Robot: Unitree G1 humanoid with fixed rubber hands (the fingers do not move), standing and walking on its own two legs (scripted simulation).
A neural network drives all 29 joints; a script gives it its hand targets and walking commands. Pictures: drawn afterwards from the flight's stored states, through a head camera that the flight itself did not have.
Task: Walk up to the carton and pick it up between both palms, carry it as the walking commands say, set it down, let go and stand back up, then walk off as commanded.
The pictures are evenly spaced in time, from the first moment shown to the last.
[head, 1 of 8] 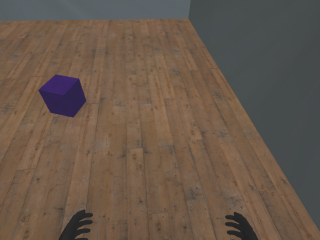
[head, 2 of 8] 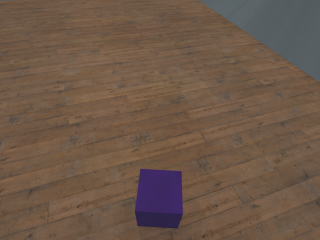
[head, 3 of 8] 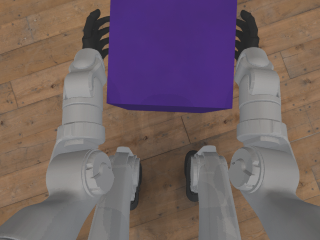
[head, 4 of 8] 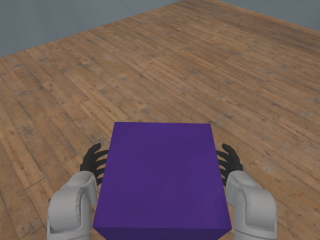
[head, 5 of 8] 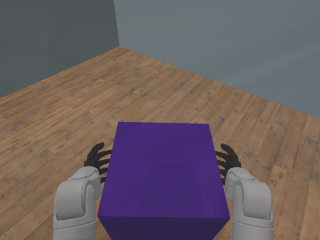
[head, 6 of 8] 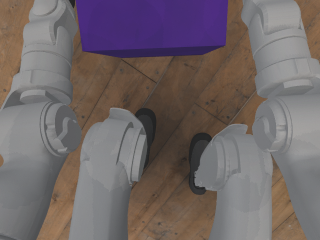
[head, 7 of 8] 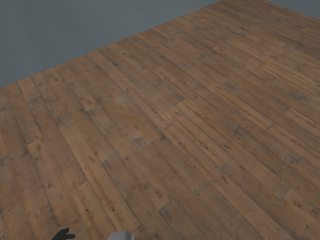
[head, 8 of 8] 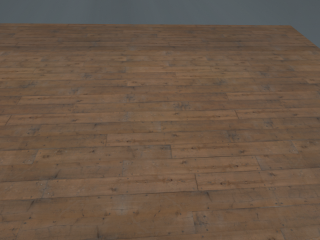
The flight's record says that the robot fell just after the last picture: no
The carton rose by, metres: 0.67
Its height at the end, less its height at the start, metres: +0.00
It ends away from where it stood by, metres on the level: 1.69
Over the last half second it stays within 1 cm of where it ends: yes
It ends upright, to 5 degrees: yes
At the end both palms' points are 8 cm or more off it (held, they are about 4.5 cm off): yes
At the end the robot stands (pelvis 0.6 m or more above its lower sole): yes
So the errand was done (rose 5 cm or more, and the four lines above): yes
